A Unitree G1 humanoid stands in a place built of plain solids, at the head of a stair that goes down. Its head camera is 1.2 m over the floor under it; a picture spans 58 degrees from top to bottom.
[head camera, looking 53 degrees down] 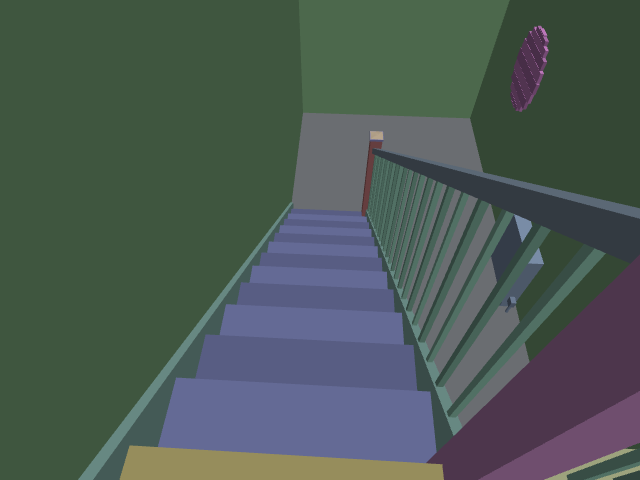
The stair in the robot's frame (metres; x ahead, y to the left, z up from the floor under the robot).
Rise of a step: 0.21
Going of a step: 0.25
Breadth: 0.83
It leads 3 degrees to the right of straight ahead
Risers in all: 13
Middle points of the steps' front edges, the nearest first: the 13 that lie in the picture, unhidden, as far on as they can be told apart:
0.22 0.09 0.00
0.47 0.06 -0.21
0.72 0.04 -0.42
0.97 0.03 -0.62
1.22 0.02 -0.83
1.47 0.00 -1.04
1.71 -0.01 -1.25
1.96 -0.02 -1.46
2.21 -0.04 -1.66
2.46 -0.05 -1.87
2.71 -0.06 -2.08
2.96 -0.08 -2.29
3.21 -0.07 -2.50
